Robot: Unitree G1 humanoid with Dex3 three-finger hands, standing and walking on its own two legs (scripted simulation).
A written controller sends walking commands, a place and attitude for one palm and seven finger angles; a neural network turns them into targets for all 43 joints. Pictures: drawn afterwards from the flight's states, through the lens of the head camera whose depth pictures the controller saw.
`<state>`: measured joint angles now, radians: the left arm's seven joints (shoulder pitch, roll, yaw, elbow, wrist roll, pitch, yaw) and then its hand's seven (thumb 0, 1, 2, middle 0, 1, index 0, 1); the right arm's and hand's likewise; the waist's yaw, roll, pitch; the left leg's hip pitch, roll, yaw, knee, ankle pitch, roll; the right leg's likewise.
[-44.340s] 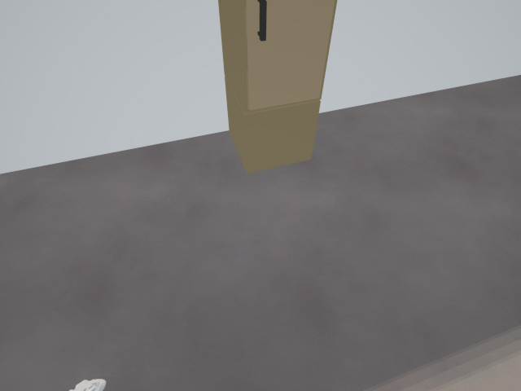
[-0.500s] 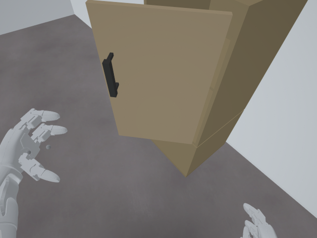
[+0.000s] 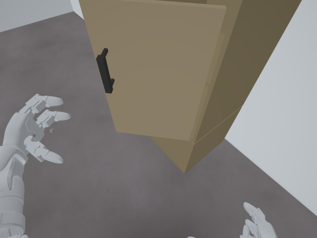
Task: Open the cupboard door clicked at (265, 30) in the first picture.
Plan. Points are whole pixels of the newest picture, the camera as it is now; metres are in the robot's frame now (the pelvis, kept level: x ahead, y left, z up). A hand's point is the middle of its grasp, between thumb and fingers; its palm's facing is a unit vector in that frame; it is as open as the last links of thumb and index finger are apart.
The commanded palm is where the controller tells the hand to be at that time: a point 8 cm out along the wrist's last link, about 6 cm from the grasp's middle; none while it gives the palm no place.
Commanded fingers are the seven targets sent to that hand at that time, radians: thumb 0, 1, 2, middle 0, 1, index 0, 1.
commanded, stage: move the hooked fingers beside the handle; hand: left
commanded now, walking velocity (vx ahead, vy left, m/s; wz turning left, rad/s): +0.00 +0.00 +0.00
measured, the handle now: (107, 71) +0.57 +0.20 +0.08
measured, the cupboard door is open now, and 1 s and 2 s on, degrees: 43 43 43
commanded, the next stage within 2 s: none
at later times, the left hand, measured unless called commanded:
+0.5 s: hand (64, 106) +0.41 +0.28 +0.09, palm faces -0.07 -1.00 +0.00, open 14.0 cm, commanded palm +0.40 +0.32 +0.08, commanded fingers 0.00 -0.50 0.30 -0.30 -1.20 -0.30 -1.20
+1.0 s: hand (75, 89) +0.47 +0.27 +0.09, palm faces -0.08 -1.00 +0.01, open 14.0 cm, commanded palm +0.47 +0.31 +0.08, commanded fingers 0.00 -0.50 0.30 -0.30 -1.20 -0.30 -1.20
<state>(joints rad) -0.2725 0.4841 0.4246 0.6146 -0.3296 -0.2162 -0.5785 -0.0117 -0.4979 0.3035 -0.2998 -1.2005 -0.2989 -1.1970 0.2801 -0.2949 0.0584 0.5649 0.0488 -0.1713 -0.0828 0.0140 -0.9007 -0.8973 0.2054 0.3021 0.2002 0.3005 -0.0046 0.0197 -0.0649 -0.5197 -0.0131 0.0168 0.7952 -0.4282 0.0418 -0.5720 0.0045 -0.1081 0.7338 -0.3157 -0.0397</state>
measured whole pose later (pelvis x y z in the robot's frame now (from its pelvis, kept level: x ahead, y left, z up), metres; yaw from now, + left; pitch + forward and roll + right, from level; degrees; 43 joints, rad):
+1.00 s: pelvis +0.01 +0.02 -0.01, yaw -2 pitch +17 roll -3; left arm -0.81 0.65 0.45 1.16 -0.19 -0.32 -0.54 -0.01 -0.50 0.30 -0.30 -1.20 -0.30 -1.20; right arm 0.38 -0.30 0.06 0.59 0.02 0.03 -0.04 0.01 -0.90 -0.90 0.21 0.30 0.20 0.30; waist -0.12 0.00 -0.08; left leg -0.72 0.00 0.04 0.88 -0.46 0.07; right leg -0.77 0.01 -0.09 0.78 -0.32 -0.02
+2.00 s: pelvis +0.02 +0.02 -0.02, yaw -3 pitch +21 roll -4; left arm -0.92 0.72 0.47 1.22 -0.13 -0.31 -0.51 -0.01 -0.50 0.30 -0.30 -1.20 -0.30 -1.20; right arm 0.39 -0.30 0.06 0.55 0.01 0.10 -0.02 0.00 -0.90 -0.90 0.21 0.30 0.20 0.30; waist -0.16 0.02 -0.09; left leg -0.80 0.02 0.03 0.92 -0.50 0.06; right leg -0.83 0.04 -0.09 0.80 -0.34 -0.02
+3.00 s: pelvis +0.03 +0.02 -0.02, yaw -1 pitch +21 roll -4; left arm -0.89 0.56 0.33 1.13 -0.19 -0.33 -0.34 -0.01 -0.50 0.30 -0.18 -1.16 -0.16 -1.14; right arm 0.42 -0.28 0.03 0.63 0.00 0.09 0.00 0.01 -0.90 -0.90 0.20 0.30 0.20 0.30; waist -0.13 0.03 -0.10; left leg -0.78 0.00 0.00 0.92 -0.50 0.06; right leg -0.80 0.02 -0.12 0.79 -0.35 -0.01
